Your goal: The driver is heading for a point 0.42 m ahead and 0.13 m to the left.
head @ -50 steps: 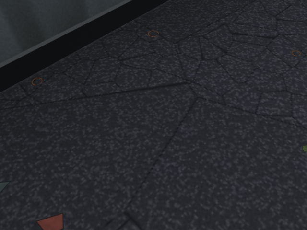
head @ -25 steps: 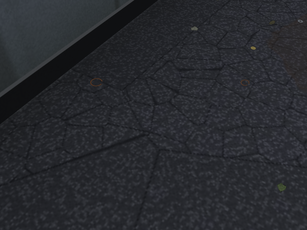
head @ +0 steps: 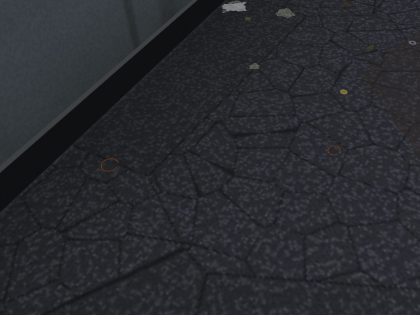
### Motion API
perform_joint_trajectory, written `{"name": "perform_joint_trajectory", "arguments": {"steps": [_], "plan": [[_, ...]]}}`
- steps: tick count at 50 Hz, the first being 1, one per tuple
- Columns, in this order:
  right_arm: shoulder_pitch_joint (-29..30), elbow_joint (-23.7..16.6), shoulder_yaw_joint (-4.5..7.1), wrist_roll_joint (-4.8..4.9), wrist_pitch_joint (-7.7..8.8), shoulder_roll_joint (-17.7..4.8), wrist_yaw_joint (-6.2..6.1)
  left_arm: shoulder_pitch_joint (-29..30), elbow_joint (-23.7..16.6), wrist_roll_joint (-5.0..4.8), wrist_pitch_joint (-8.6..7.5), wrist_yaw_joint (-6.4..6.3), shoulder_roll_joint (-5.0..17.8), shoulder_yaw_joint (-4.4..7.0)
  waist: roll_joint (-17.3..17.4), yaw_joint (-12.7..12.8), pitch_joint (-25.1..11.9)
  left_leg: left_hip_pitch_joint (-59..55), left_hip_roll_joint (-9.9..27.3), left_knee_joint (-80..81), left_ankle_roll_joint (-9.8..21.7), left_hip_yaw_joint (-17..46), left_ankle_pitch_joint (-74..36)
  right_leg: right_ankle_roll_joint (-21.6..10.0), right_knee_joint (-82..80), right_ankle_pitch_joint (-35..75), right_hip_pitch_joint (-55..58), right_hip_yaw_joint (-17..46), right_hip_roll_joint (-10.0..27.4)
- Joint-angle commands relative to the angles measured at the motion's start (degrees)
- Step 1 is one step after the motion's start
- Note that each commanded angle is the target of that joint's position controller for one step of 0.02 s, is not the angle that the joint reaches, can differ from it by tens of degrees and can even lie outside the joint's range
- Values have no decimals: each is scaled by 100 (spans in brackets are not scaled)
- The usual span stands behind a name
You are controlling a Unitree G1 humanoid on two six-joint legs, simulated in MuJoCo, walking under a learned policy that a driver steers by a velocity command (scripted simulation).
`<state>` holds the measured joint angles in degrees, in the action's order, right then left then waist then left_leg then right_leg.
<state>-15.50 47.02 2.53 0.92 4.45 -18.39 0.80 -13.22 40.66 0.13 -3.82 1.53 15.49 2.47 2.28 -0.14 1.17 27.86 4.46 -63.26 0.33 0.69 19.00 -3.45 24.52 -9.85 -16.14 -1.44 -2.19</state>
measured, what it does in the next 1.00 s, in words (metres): walks ahead: left foot, then right foot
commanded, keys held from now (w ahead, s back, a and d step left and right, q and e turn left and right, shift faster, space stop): w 0.02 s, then w+q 0.34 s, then no key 0.64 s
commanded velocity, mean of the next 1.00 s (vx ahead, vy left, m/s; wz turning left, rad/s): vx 0.29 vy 0.00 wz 0.19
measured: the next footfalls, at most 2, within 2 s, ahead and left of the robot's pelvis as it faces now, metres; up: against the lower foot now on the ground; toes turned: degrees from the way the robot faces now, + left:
left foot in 0.38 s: +0.37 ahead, +0.16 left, +0.00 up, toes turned +11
right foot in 0.80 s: +0.54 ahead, -0.03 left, +0.00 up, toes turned +14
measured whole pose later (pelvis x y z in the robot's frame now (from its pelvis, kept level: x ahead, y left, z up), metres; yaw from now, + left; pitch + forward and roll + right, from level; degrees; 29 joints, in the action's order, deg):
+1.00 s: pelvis +0.42 +0.06 -0.01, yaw +14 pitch +1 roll +0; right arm -11.9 49.5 1.1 -0.8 -1.4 -14.5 -0.9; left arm -6.4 47.3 0.6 -1.7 0.0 13.3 1.9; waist 1.1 -0.7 0.6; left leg 8.3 -2.1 -28.8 1.0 2.0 21.3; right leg -0.5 30.6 -11.0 -20.5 0.4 0.0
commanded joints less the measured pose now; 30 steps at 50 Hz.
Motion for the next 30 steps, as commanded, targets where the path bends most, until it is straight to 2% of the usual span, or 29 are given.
{"name": "perform_joint_trajectory", "arguments": {"steps": [1, 4, 8, 11, 13, 14, 16, 17, 18, 19, 20, 21, 22, 23, 24, 25, 27, 30], "plan": [[-142, -322, 101, -51, -36, -325, -16, 52, -226, -3, -174, -4, 707, 195, -772, -111, -207, 865, 369, 208, -112, 236, -571, -1095, -1549, 812, 673, 1524, 1457], [322, -431, 68, -44, -88, -227, -11, -89, -21, 34, -225, -70, 817, 239, -560, -16, -14, 1138, 375, 1066, -203, 293, -1487, -1020, -1727, 1148, 734, 910, 1421], [1029, -621, 4, 11, -46, -99, 88, -348, 210, 30, -229, -131, 962, 265, -484, 285, 184, 877, 128, 2310, -93, 170, -2557, -766, -1859, 1154, 840, 221, 1358], [1469, -844, -11, 31, -38, -95, 168, -628, 437, -18, -175, -151, 1020, 289, -410, 456, 328, 1059, 34, 2771, 45, 153, -2580, -690, -1764, 1214, 1442, 7, 1555], [1663, -995, -10, 25, -35, -110, 242, -717, 545, -43, -96, -170, 1033, 304, -401, 487, 370, 1245, -21, 2953, 172, 85, -2218, -608, -1532, 1537, 1943, -92, 1693], [1705, -1061, -6, 16, -34, -124, 281, -725, 580, -56, -49, -186, 1055, 316, -430, 468, 359, 1258, -72, 3005, 246, -5, -1941, -553, -1352, 1918, 2151, -148, 1747], [1506, -1129, 60, -9, -44, -257, 328, -617, 563, -64, 44, -243, 1188, 352, -610, 275, 99, 753, -361, 3012, 433, -360, -1310, -397, -678, 3748, 2377, -342, 1737], [1088, -1076, 151, -18, -64, -413, 322, -565, 538, -60, 100, -285, 1262, 371, -714, 29, -222, 141, -589, 2992, 549, -553, -1072, -301, -10, 4788, 2384, -466, 1676], [259, -885, 312, -3, -77, -668, 281, -506, 496, -54, 157, -336, 1244, 354, -624, -420, -688, -1023, -826, 3241, 730, -628, -1282, -125, 1115, 5130, 2033, -693, 1474], [-605, -748, 472, -27, -112, -1107, 184, -623, 367, 36, 129, -386, 1099, 270, -82, -755, -1287, -2846, -116, 3253, 1073, 526, -2028, 115, 2806, 3683, 673, -712, 1232], [-533, -801, 522, -52, -96, -1593, 147, -1375, 201, 187, -32, -251, 249, -20, 1371, -136, -1993, -4923, 1520, 3612, 2298, 3685, -2391, 554, 4980, -1939, -1885, -374, -70], [-778, -836, 376, -40, -112, -997, 115, -1026, 386, 21, -208, -151, 843, 92, 608, -589, -2613, -5154, 1674, 4008, 2341, 4101, -2925, 523, 5592, -2512, -2219, 721, 17], [-475, -849, 309, -102, -103, -833, 90, -464, 205, -196, -274, -114, 1042, 154, 404, -612, -1806, -4541, 1484, 3963, 2066, 2988, -3985, 474, 5562, -2183, -2488, 717, 301], [-150, -866, 276, -72, -95, -681, 71, -199, 147, -160, -295, -153, 946, 117, -117, -445, -1267, -3743, 1230, 3930, 1824, 2233, -4587, 459, 5130, -1822, -2450, 608, 571], [164, -896, 225, -58, -108, -515, 53, -27, 160, -55, -261, -204, 930, 143, -283, -279, -832, -2973, 1026, 4086, 1665, 1782, -4800, 498, 4700, -1633, -2277, 511, 709], [319, -929, 175, -129, -113, -413, 34, -109, 157, -33, -177, -220, 924, 166, -138, -66, -728, -2356, 903, 4271, 1604, 1517, -4958, 515, 4483, -1480, -1814, 531, 803], [509, -910, 180, -163, -89, -432, 35, -431, 244, -18, -5, -260, 680, 130, -13, 185, -695, -1695, 762, 4525, 1625, 1125, -5291, 645, 3957, -1239, -1281, 457, 780], [645, -793, 210, -140, -86, -538, -17, -387, 259, 41, 92, -320, 465, 70, 154, 249, -736, -1441, 536, 4584, 1489, 570, -5511, 754, 2808, -488, -1020, 351, 696]]}}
